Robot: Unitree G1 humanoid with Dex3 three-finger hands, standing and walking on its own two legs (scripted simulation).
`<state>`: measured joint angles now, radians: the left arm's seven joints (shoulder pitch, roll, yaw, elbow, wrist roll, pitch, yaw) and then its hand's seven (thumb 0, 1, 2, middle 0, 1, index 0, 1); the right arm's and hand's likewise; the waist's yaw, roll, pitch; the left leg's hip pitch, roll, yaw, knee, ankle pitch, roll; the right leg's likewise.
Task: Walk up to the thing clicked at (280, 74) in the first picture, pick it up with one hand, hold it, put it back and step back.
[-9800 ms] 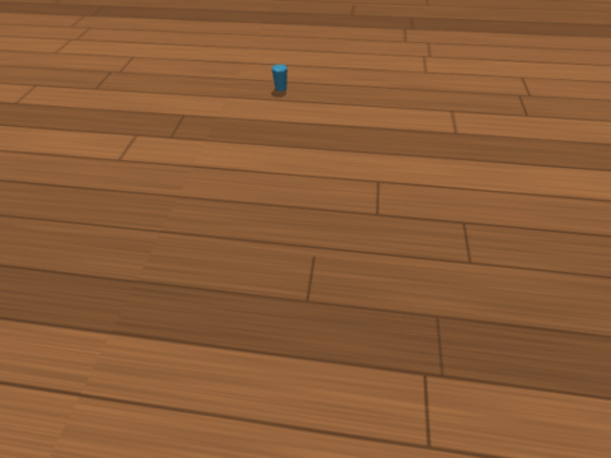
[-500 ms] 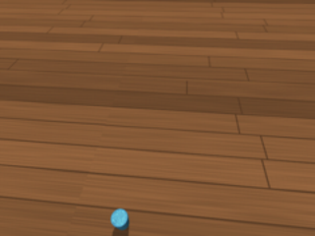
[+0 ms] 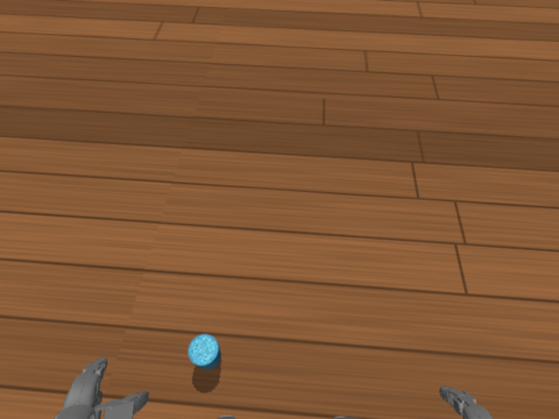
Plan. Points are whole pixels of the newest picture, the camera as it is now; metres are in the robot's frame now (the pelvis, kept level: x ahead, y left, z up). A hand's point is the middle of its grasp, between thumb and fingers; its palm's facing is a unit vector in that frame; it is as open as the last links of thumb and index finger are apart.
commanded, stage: go down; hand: left
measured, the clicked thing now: (207, 353) +0.35 +0.24 -0.70
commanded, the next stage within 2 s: rise first in 0.50 s
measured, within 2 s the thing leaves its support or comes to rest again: neither
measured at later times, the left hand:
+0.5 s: hand out of the picture +0.15 +0.29 -0.19, palm faces +0.06 -0.94 -0.33, open 16.1 cm
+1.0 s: hand out of the picture +0.15 +0.30 -0.24, palm faces -0.04 -0.91 -0.42, open 14.0 cm
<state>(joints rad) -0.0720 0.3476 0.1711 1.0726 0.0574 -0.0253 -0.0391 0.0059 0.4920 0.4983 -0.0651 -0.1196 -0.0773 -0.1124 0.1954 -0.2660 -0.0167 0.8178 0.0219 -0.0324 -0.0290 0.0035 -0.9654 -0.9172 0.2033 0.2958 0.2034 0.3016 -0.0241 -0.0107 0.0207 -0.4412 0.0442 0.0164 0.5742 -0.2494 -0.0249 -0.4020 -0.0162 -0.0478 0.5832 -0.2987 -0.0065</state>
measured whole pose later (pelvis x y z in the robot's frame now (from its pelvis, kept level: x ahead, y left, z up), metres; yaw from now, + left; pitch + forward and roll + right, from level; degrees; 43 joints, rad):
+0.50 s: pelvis +0.00 +0.02 -0.07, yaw +0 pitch +17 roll -2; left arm 0.24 0.34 0.26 0.50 0.04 0.11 -0.11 0.00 -0.43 0.33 -0.07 -0.35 -0.10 -0.33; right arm 0.18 -0.24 -0.02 0.57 0.01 -0.10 -0.05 0.01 -0.90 -0.89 0.20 0.30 0.20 0.30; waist -0.02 0.00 -0.10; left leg -0.93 0.05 -0.01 1.12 -0.49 -0.01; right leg -0.86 -0.02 -0.05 1.09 -0.53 0.01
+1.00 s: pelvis -0.02 +0.02 -0.13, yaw -1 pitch +24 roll -3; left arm 0.25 0.39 0.26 0.42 0.08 0.03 -0.08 0.00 -0.27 0.71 -0.08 -0.67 -0.10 -0.67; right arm 0.16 -0.25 -0.03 0.55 -0.01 -0.15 -0.04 0.01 -0.88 -0.89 0.21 0.30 0.21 0.30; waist -0.02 0.00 -0.13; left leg -1.22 0.05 -0.02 1.38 -0.57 0.00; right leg -1.15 -0.03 -0.05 1.35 -0.61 0.01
